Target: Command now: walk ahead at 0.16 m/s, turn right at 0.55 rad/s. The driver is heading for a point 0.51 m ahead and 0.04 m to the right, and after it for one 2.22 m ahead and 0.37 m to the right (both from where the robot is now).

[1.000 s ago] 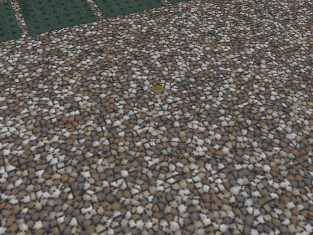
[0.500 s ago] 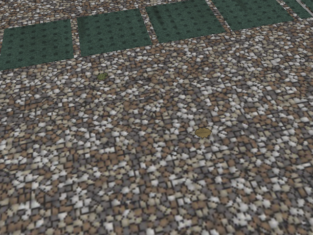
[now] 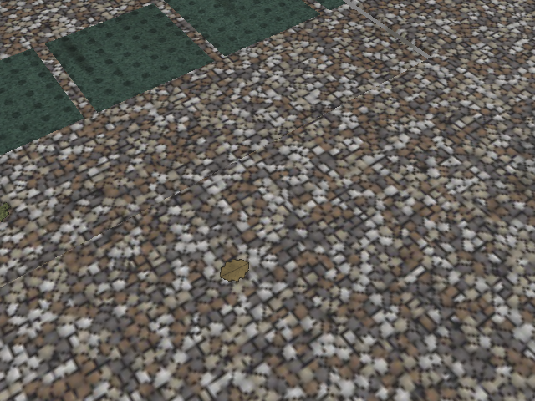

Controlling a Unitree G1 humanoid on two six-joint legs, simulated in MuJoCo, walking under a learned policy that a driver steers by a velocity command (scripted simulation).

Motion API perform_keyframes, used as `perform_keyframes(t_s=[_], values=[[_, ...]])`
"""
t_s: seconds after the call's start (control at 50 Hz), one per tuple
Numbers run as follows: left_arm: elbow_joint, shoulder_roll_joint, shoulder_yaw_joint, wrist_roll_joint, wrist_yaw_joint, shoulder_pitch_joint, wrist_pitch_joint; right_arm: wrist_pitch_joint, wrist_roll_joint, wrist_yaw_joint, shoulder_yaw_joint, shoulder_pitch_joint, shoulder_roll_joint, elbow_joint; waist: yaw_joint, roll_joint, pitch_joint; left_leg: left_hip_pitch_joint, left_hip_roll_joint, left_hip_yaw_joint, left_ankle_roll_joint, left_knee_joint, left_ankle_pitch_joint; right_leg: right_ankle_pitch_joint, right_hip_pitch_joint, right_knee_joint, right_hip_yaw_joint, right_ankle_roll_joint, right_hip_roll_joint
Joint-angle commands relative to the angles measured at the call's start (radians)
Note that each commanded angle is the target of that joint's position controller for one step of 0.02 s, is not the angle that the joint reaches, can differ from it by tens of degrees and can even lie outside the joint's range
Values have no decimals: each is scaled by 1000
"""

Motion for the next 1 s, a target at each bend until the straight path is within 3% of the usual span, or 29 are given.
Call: perform_keyframes(t_s=[0.02,0.1,0.12,0.14,0.16,0.18,0.2,0.22,0.3,0.4,0.46,0.5,0.54,0.56,0.58,0.6,0.62,0.64,0.68,0.72,0.78,0.82,0.86,0.9,0.92,0.94,0.96,0.98,1.0], values=[[-79,39,9,4,-26,17,1,-4,19,-11,-39,-94,-167,-77,42,136,-111,14,260,-54,150,-23,552,62,154,-108,-13,-24,5],[-93,97,44,10,-31,86,7,12,47,-11,-48,-96,-181,-71,96,107,-144,32,235,-12,83,235,573,51,328,-295,-72,-100,83],[-81,171,72,13,-12,162,6,11,28,-6,-40,-29,-154,-60,117,-6,-196,-58,161,25,20,436,441,364,504,-346,-3,-146,62],[-105,286,91,22,13,179,9,8,-33,4,-12,32,-78,-91,63,-281,-258,-393,33,43,-67,793,-320,858,767,-292,358,-296,-205],[-143,268,73,30,6,165,1,6,-24,13,-2,41,-97,-103,84,-241,-443,-513,-47,-180,-77,1004,-528,673,852,-365,629,-459,-334],[-151,210,59,25,-4,140,-6,13,13,16,-16,-45,-153,-108,122,-103,-397,-556,-12,-243,-62,1038,-439,538,794,-406,544,-421,-278],[-145,177,48,10,-2,94,-11,22,17,10,-13,-79,-147,-118,97,-56,-307,-574,13,-240,-49,988,-358,420,703,-413,456,-361,-228],[-146,153,41,0,3,60,-6,32,1,-3,-14,-86,-143,-107,77,-1,-247,-558,37,-243,-51,920,-301,318,612,-432,412,-316,-188],[-170,157,41,23,26,-14,13,56,-4,-14,-12,-59,-124,-100,22,-64,-205,-398,6,-224,-65,722,-200,220,404,-485,345,-282,-104],[-176,167,50,12,46,-14,28,58,-2,-10,0,-97,-99,-107,44,-86,-204,-331,-20,-243,-79,530,-120,-22,358,-496,385,-261,-71],[-170,127,31,23,41,-8,33,56,2,3,2,-67,-101,-98,58,-112,-225,-256,2,-210,-68,456,-106,-170,351,-490,379,-244,-81],[-147,84,7,27,32,9,33,47,-5,20,13,-30,-67,-91,43,-126,-227,-132,-6,-155,-46,347,-81,-398,293,-491,361,-210,-66],[-122,83,0,28,27,37,28,39,-6,32,16,11,-58,-72,28,-115,-160,-39,-30,-115,5,232,-109,-558,207,-464,311,-156,-23],[-128,59,-8,28,29,19,21,31,-14,29,12,40,-97,-73,21,-31,-106,-56,64,-261,59,119,-243,-545,165,-334,246,-114,25],[-144,31,-13,23,30,27,6,27,-15,23,-2,83,-178,-68,40,159,-68,-27,222,-543,164,-42,-451,-454,40,-67,68,-46,140],[-181,88,5,-9,31,-43,-21,24,-31,27,-33,81,-277,-68,10,313,51,-79,352,-878,278,-226,-640,-412,-119,63,37,-35,147],[-175,143,25,-24,33,-75,-41,12,-27,16,-25,43,-239,-86,20,245,105,-91,352,-876,271,-226,-591,-323,-150,143,96,-41,88],[-155,141,28,-14,30,-58,-50,5,-12,10,-15,31,-199,-85,33,211,88,-56,312,-785,237,-196,-487,-242,-154,161,99,-36,71],[-138,92,20,13,22,-63,-63,4,13,4,-7,67,-161,-77,15,185,36,7,234,-645,194,-176,-329,-141,-122,124,73,-20,62],[-134,32,7,16,12,-93,-77,8,18,-3,-2,111,-133,-66,-2,184,-2,-1,165,-525,173,-162,-171,-62,-14,31,30,-3,83],[-139,-10,-5,2,2,-154,-91,18,23,-10,-13,150,-150,-65,-30,207,-16,-33,125,-461,170,-131,-81,-46,129,-170,0,19,119],[-145,4,0,-11,-4,-176,-98,24,28,-10,-25,176,-180,-65,-40,220,-17,-47,135,-495,183,-107,-111,-88,196,-260,1,27,131],[-139,32,12,-24,-6,-151,-105,31,36,-7,-30,178,-190,-70,-19,226,-30,-65,151,-558,185,-79,-149,-90,288,-340,17,20,130],[-113,56,26,-27,0,-65,-111,35,39,-4,-23,151,-159,-84,41,205,-59,-127,120,-568,150,-11,-129,-28,470,-445,18,-11,111],[-95,85,37,-22,11,25,-112,31,33,-2,-13,130,-118,-97,87,189,-105,-212,82,-537,114,87,-130,-26,631,-452,61,-39,44],[-71,140,50,-3,24,201,-110,24,13,3,12,110,-33,-123,158,37,-241,-357,4,-423,62,393,-226,-103,885,-444,245,-100,-148],[-34,244,74,21,14,272,-96,5,39,-3,18,133,-21,-187,134,-265,-269,-638,-64,-301,33,642,-377,-384,972,-542,637,-243,-357],[-35,169,57,19,9,235,-99,0,53,-5,-5,131,-115,-164,127,-183,-168,-718,19,-321,24,802,-326,-496,891,-575,662,-266,-354],[-36,102,37,13,12,200,-99,3,48,1,-15,86,-147,-155,125,-133,-79,-746,38,-316,24,854,-238,-426,824,-580,532,-235,-299]])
